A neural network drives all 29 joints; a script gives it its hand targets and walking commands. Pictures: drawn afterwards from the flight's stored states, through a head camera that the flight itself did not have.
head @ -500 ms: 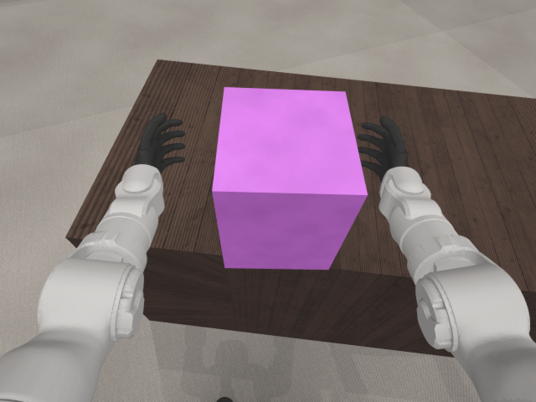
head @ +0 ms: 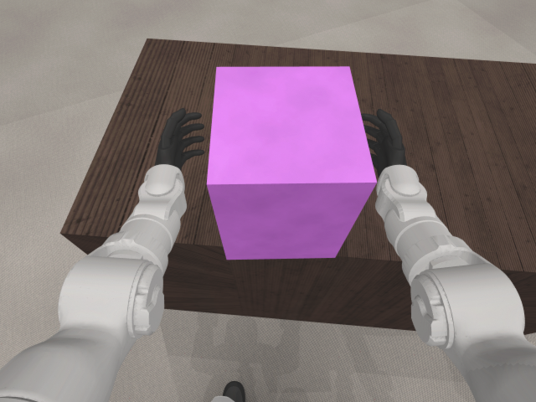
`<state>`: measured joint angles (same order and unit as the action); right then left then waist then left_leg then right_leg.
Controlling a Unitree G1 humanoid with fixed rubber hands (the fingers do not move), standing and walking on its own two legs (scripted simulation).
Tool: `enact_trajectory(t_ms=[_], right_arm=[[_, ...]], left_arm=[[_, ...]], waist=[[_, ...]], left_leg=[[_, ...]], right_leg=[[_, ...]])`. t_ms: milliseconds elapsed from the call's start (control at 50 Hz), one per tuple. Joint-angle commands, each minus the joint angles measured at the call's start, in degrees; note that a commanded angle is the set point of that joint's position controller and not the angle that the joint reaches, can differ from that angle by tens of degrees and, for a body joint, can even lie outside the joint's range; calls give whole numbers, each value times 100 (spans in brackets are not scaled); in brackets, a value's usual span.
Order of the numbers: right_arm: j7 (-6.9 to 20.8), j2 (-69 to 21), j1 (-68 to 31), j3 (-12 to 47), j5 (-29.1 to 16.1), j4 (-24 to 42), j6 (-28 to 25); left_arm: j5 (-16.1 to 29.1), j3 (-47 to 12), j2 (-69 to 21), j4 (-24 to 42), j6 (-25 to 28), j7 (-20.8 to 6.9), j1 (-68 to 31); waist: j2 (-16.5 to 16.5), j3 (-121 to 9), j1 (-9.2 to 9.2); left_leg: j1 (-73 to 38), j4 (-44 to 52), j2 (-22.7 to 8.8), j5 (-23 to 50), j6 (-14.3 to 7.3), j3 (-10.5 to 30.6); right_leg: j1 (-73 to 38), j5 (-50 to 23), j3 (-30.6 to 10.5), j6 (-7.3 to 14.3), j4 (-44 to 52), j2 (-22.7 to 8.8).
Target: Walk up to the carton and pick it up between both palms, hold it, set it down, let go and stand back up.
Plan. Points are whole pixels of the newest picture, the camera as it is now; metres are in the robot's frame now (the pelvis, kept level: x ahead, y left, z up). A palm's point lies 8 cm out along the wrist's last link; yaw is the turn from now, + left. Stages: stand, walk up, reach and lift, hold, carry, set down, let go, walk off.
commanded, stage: reach and lift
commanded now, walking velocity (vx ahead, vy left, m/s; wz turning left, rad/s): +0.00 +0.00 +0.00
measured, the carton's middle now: (282, 172) +0.48 +0.04 +0.01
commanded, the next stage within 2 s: none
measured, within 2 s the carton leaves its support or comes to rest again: neither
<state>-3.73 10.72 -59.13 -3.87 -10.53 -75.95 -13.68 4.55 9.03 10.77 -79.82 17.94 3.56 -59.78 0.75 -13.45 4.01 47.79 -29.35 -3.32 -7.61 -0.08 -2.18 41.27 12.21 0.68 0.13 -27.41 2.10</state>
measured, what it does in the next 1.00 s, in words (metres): stands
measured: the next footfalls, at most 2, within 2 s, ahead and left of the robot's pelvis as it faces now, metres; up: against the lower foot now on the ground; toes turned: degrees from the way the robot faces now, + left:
none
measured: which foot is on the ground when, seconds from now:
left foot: down 0.00-1.00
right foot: down 0.00-1.00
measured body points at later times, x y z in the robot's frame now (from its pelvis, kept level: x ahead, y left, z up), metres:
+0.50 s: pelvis +0.01 +0.00 +0.02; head +0.12 +0.02 +0.46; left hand +0.45 +0.19 +0.05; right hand +0.46 -0.11 +0.05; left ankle +0.04 +0.12 -0.72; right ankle -0.02 -0.12 -0.72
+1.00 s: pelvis +0.02 +0.00 +0.02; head +0.12 +0.02 +0.46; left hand +0.45 +0.19 +0.05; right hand +0.45 -0.11 +0.05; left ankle +0.04 +0.11 -0.72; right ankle -0.02 -0.12 -0.72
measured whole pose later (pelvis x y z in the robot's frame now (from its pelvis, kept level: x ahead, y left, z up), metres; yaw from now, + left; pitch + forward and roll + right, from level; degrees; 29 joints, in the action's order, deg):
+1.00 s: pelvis +0.02 +0.00 +0.02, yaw +0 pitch +14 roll -1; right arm -0.7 -11.1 -45.6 -43.7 33.4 -50.5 -13.9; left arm -28.8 37.3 -2.6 -54.5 9.6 -1.0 -48.2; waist 2.9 -2.1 3.5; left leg 27.6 -18.7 -2.7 -5.4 -0.1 -5.1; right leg 22.2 10.4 0.8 0.3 -18.2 0.8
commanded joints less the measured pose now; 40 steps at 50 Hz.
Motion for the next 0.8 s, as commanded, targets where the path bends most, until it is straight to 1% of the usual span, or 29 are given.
enact_trajectory(t_ms=[0,60,80,100,120,140,160,180,200,220,240,260,300,320,340,360,400,460,520,560,580,600,620,660,680,720,740,760,780], right_arm=[[-12,157,-2147,-356,479,965,-194],[15,-296,-2050,-942,1125,1071,-232],[19,-492,-1984,-1176,1413,1068,-233],[36,-715,-1923,-1422,1736,1183,-255],[75,-1067,-1891,-1669,2108,1202,-244],[165,-1664,-1832,-1853,2517,1344,-249],[325,-2507,-1882,-1913,2956,1478,-285],[510,-3327,-1752,-2021,3442,1478,-316],[664,-3753,-1586,-2155,3828,1443,-305],[777,-3983,-1403,-2267,4091,1515,-278],[839,-4069,-1263,-2350,4258,1548,-214],[871,-4131,-1193,-2392,4372,1593,-165],[891,-4206,-1103,-2447,4504,1701,-79],[900,-4237,-1062,-2467,4583,1734,-41],[902,-4137,-1012,-2538,4649,1806,-33],[903,-4181,-999,-2517,4674,1873,-41],[900,-4209,-957,-2521,4688,1840,-43],[859,-4226,-858,-2525,4653,1788,-76],[870,-4404,-915,-2439,4648,1788,-151],[871,-4391,-900,-2498,4683,1783,-177],[871,-4461,-955,-2468,4686,1862,-172],[868,-4502,-920,-2456,4683,1824,-159],[867,-4551,-891,-2414,4661,1848,-147],[869,-4581,-873,-2393,4661,1833,-135],[852,-4565,-926,-2393,4673,1926,-154],[875,-4651,-901,-2367,4633,1883,-119],[873,-4637,-877,-2402,4654,1941,-111],[870,-4652,-945,-2413,4675,1991,-94],[864,-4704,-989,-2409,4682,2070,-115]], left_arm=[[-374,338,321,826,204,-55,-2278],[-964,834,-63,1097,163,-96,-2248],[-1198,1032,-256,1128,114,-130,-2215],[-1518,1254,-389,1268,78,-159,-2157],[-1851,1522,-618,1322,16,-199,-2139],[-2199,1706,-1082,1420,-28,-286,-2076],[-2480,1698,-1856,1467,-55,-429,-2062],[-2770,1676,-2510,1373,-78,-576,-1990],[-2984,1700,-2910,1209,-130,-656,-1784],[-3165,1741,-3118,1220,-199,-672,-1589],[-3306,1863,-3139,1228,-285,-652,-1433],[-3361,1902,-3210,1351,-361,-640,-1390],[-3518,2056,-3167,1498,-498,-624,-1270],[-3591,2148,-3148,1581,-555,-623,-1166],[-3560,2142,-3126,1708,-592,-602,-1153],[-3567,2154,-3163,1824,-609,-593,-1128],[-3531,2141,-3154,1949,-655,-583,-1139],[-3428,1944,-3350,2135,-708,-603,-1081],[-3398,1860,-3421,2211,-675,-614,-1117],[-3432,1848,-3467,2267,-673,-598,-1145],[-3443,1830,-3446,2236,-676,-614,-1162],[-3445,1816,-3478,2270,-678,-623,-1166],[-3410,1858,-3472,2228,-690,-644,-1081],[-3429,1833,-3514,2314,-702,-676,-1132],[-3419,1843,-3481,2336,-695,-687,-1134],[-3454,1846,-3511,2325,-721,-703,-1153],[-3467,1855,-3496,2319,-742,-714,-1135],[-3466,1885,-3516,2317,-756,-728,-1155],[-3485,1879,-3501,2379,-740,-728,-1203]], waist=[[31,-4137,-4],[-118,-3978,-52],[-132,-3830,-115],[-164,-3775,-53],[-90,-3557,-60],[-81,-3381,-33],[-29,-3216,-20],[-51,-3060,-5],[-107,-2851,25],[-124,-2740,72],[-153,-2595,151],[-107,-2562,152],[-34,-2356,199],[-36,-2290,260],[-10,-2297,226],[-23,-2291,269],[-4,-2204,254],[-101,-2250,135],[-112,-2298,207],[-139,-2347,188],[-42,-2403,213],[-93,-2360,173],[-48,-2284,180],[-43,-2224,154],[19,-2326,155],[-31,-2252,206],[-27,-2240,168],[-26,-2247,150],[44,-2342,183]], left_leg=[[-3470,-329,104,2570,277,-184],[-3657,-248,111,2711,310,-248],[-3714,-203,128,2718,294,-263],[-3733,-124,141,2756,289,-317],[-3767,-34,156,2694,239,-348],[-3812,62,167,2716,199,-377],[-3903,163,179,2776,152,-379],[-4003,307,171,2651,124,-415],[-4076,411,161,2580,103,-456],[-4155,475,157,2595,93,-489],[-4126,516,144,2603,82,-551],[-4134,544,149,2665,60,-584],[-4104,621,139,2705,-3,-636],[-4098,669,129,2703,-39,-657],[-4167,650,135,2808,-48,-686],[-4226,640,133,2902,-56,-704],[-4423,577,123,3123,-54,-732],[-4755,454,94,3568,-7,-707],[-4847,426,82,3561,2,-701],[-4879,407,88,3537,39,-716],[-4793,433,85,3432,-3,-727],[-4710,447,95,3399,-21,-716],[-4584,464,109,3357,-55,-715],[-4563,489,130,3300,-60,-712],[-4593,480,136,3241,-65,-702],[-4612,522,138,3211,-93,-716],[-4575,542,151,3083,-87,-711],[-4484,584,158,2983,-80,-732],[-4415,578,161,2978,-115,-733]], right_leg=[[-1254,-2024,231,-174,138,-43],[-1419,-2139,265,-139,229,-42],[-1489,-2174,247,-136,287,-59],[-1643,-2263,248,-134,327,-58],[-1780,-2303,243,-142,393,-46],[-1956,-2362,246,-161,430,-48],[-2087,-2417,296,-159,507,-55],[-2152,-2273,337,-146,619,-77],[-2287,-2160,332,-123,691,-98],[-2362,-2067,365,-117,710,-89],[-2509,-2029,342,-98,732,-97],[-2596,-2073,332,-120,725,-100],[-2758,-2106,333,-153,738,-101],[-2760,-1989,329,-172,778,-108],[-2716,-1947,356,-178,787,-98],[-2675,-1950,367,-199,809,-103],[-2532,-1903,407,-186,868,-95],[-2303,-1948,448,-183,910,-73],[-2247,-1784,463,-172,950,-61],[-2218,-1688,478,-165,978,-61],[-2322,-1722,465,-170,964,-71],[-2393,-1838,449,-180,932,-97],[-2524,-2010,420,-200,907,-129],[-2600,-2063,422,-226,856,-144],[-2589,-1971,445,-255,855,-127],[-2508,-1871,446,-254,917,-152],[-2589,-1815,438,-248,933,-159],[-2684,-1849,409,-256,913,-174],[-2758,-1966,415,-274,862,-164]])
